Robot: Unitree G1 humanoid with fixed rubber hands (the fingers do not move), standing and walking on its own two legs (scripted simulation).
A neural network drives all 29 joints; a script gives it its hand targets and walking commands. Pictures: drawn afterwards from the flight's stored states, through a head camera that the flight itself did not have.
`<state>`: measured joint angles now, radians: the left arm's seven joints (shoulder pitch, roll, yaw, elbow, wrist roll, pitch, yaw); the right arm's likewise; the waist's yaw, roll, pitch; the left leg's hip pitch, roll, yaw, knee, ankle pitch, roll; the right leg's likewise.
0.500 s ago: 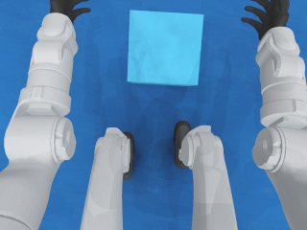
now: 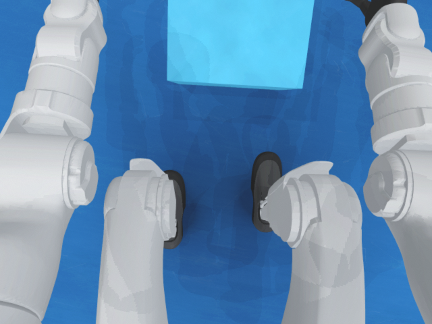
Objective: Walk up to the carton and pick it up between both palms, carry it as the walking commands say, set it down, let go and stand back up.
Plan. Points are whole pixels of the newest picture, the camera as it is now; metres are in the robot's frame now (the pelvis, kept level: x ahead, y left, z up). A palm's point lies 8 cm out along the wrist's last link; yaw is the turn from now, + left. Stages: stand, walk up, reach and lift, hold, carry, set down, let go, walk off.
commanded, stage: reach and lift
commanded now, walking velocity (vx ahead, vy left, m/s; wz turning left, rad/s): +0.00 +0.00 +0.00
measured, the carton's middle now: (236, 26) +0.54 -0.04 -0.32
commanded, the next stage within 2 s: none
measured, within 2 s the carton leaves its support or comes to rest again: leaves its support in 1.94 s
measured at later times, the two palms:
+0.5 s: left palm (110, 11) +0.55 +0.17 -0.24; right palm (360, 18) +0.53 -0.23 -0.23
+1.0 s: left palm (124, 10) +0.55 +0.14 -0.23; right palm (342, 18) +0.53 -0.20 -0.23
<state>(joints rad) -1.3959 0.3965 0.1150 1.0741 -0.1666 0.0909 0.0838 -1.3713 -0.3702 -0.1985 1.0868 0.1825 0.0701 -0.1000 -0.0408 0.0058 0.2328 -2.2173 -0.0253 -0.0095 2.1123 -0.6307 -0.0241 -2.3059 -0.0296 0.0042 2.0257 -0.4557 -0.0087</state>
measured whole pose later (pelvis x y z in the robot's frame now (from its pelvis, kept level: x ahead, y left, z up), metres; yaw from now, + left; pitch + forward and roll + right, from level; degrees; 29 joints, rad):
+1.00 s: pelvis -0.01 +0.00 -0.04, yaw +0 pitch +35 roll +0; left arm -1.54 0.36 0.00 1.19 -0.21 0.04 0.10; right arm -1.56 -0.39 -0.11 1.31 0.26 -0.01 -0.09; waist -0.04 0.00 0.45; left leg -2.24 -0.04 -0.01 2.26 -0.63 -0.02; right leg -2.32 -0.05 0.01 2.16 -0.46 0.00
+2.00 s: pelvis +0.00 +0.01 -0.05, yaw +1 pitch +36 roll -1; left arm -1.45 0.29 0.10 1.05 -0.12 0.17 0.09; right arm -1.51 -0.37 -0.10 1.20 0.23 0.12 -0.10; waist -0.04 0.01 0.38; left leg -2.26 -0.06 -0.01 2.30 -0.66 -0.01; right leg -2.34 -0.04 0.02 2.20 -0.49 0.01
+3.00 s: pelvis +0.00 +0.00 +0.02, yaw +2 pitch +46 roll +1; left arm -1.22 0.10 0.39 0.79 0.14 0.30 0.11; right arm -1.20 -0.13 -0.41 0.78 -0.11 0.32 -0.12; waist -0.06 0.02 -0.04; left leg -2.24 -0.06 -0.01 2.02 -0.59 -0.03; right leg -2.32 -0.01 0.03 1.95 -0.44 0.01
